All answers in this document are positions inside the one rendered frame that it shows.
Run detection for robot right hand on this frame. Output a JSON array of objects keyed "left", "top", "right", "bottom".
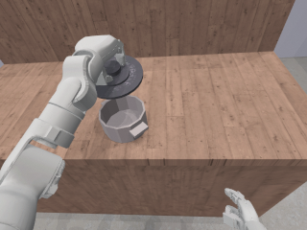
[{"left": 223, "top": 188, "right": 260, "bottom": 230}]

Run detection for table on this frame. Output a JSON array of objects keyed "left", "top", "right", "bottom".
[{"left": 0, "top": 0, "right": 307, "bottom": 218}]

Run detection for knob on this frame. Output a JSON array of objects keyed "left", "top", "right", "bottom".
[{"left": 104, "top": 60, "right": 122, "bottom": 77}]

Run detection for left robot forearm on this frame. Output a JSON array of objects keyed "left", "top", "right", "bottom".
[{"left": 0, "top": 48, "right": 104, "bottom": 185}]

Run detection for robot left upper arm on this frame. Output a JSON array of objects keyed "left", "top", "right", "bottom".
[{"left": 0, "top": 144, "right": 65, "bottom": 230}]

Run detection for pot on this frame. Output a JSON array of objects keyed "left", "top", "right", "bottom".
[{"left": 99, "top": 95, "right": 149, "bottom": 143}]

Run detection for lid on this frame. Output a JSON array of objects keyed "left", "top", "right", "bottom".
[{"left": 95, "top": 55, "right": 144, "bottom": 100}]

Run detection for robot left hand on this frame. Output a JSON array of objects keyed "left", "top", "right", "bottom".
[{"left": 75, "top": 34, "right": 126, "bottom": 85}]

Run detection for right robot forearm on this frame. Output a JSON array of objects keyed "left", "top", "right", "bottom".
[{"left": 243, "top": 220, "right": 267, "bottom": 230}]

